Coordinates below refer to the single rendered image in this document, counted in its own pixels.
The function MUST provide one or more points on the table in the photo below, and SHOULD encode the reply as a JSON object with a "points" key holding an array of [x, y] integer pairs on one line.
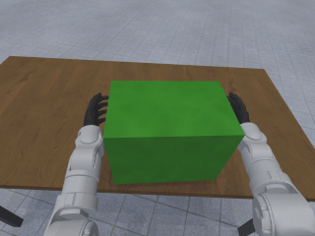
{"points": [[43, 104]]}

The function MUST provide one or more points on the robot left forearm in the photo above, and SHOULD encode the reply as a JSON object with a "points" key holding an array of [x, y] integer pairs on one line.
{"points": [[78, 198]]}

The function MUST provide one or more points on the robot right upper arm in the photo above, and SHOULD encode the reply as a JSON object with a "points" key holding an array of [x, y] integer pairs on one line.
{"points": [[282, 214]]}

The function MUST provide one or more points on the robot left upper arm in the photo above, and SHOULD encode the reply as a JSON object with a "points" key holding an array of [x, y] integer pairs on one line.
{"points": [[79, 227]]}

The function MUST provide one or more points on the robot right forearm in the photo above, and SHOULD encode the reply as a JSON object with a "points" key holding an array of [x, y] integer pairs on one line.
{"points": [[262, 168]]}

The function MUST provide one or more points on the left robot hand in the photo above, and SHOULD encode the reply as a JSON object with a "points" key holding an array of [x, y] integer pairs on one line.
{"points": [[92, 113]]}

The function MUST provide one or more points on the carton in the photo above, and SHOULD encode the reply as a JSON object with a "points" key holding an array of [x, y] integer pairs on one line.
{"points": [[169, 131]]}

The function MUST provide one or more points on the right robot hand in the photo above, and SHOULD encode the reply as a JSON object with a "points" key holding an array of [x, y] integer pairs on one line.
{"points": [[238, 107]]}

